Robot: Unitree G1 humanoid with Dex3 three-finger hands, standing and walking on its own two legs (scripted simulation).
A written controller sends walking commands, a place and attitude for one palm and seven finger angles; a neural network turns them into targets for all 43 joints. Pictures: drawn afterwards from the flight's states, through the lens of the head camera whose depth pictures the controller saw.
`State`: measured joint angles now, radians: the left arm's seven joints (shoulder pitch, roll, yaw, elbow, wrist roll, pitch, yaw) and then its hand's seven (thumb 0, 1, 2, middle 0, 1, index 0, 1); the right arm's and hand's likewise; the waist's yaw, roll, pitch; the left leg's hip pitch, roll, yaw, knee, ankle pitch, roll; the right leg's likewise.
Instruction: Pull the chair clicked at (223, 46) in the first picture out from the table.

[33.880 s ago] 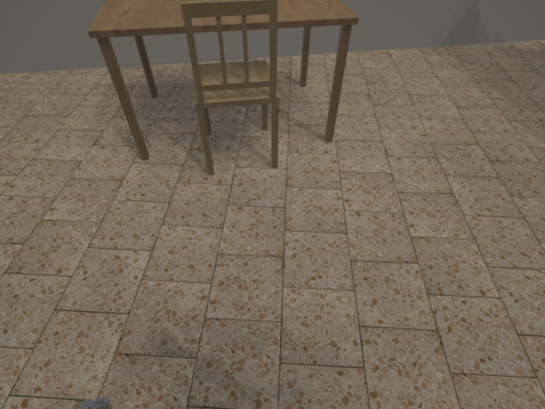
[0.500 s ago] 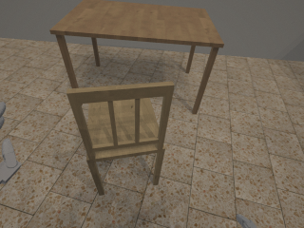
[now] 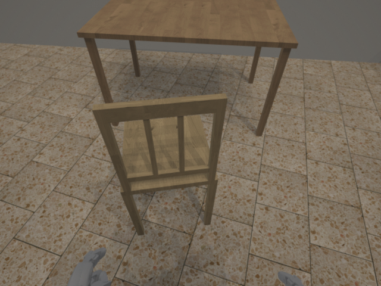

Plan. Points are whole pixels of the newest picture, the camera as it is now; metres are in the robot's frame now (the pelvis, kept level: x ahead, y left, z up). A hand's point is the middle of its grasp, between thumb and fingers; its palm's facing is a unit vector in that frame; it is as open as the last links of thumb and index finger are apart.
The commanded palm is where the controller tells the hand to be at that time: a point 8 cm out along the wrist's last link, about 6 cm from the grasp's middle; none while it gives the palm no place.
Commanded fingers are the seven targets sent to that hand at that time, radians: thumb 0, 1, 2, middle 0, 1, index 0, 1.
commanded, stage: let the arm hang, fingers relaxed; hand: left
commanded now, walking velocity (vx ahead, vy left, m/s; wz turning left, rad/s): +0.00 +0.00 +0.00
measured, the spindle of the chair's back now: (151, 148) +0.54 +0.16 -0.10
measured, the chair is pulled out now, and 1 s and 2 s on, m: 0.59 0.59 0.59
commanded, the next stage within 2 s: look to check the result in 0.90 s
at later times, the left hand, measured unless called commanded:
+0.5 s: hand out of the picture -0.03 +0.15 -0.17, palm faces +0.04 -0.98 -0.20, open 7.3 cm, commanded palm none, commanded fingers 0.00 0.90 0.90 -0.20 -0.30 -0.20 -0.30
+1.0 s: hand out of the picture -0.01 +0.13 -0.17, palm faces +0.06 -0.98 -0.16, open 7.4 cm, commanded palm none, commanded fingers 0.00 0.90 0.90 -0.20 -0.30 -0.20 -0.30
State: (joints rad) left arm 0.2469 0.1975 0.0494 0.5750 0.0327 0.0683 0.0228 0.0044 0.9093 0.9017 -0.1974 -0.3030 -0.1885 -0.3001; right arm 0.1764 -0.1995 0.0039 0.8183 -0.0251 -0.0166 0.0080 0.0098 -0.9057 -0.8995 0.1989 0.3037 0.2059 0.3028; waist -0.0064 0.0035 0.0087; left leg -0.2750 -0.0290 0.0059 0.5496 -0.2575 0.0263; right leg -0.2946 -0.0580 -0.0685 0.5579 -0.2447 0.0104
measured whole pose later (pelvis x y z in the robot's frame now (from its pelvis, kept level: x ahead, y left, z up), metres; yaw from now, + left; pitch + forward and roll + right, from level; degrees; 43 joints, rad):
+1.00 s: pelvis +0.01 -0.03 +0.01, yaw +0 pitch -1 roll +0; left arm 0.33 0.10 0.00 1.07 0.01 0.01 0.04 0.00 0.91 0.90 -0.20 -0.30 -0.19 -0.30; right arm 0.36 -0.09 0.00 1.07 -0.01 0.00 -0.04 0.00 -0.91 -0.90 0.20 0.30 0.20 0.30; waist 0.01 0.01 0.05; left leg -0.21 0.01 -0.02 0.47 -0.23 -0.01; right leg -0.23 -0.01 -0.09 0.47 -0.22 -0.03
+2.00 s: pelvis +0.01 -0.03 +0.01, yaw +0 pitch -2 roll +0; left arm 0.32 0.10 0.00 1.07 0.01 0.01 0.04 0.00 0.91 0.90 -0.20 -0.30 -0.19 -0.30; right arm 0.36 -0.08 0.01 1.09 -0.01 0.00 -0.04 0.00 -0.91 -0.90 0.20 0.30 0.20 0.30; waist 0.01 0.00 0.06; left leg -0.20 0.02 -0.02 0.46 -0.23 -0.02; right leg -0.22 -0.01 -0.10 0.46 -0.22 -0.04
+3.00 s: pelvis +0.01 -0.04 +0.01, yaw +0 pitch -2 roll +0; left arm 0.33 0.10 0.00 1.07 0.01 0.01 0.04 0.00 0.91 0.90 -0.20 -0.30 -0.19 -0.30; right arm 0.37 -0.09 0.01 1.10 -0.01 0.00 -0.04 0.00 -0.91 -0.90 0.20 0.30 0.20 0.30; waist 0.01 0.01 0.06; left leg -0.19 0.02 -0.03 0.45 -0.22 -0.02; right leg -0.21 0.00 -0.10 0.46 -0.22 -0.04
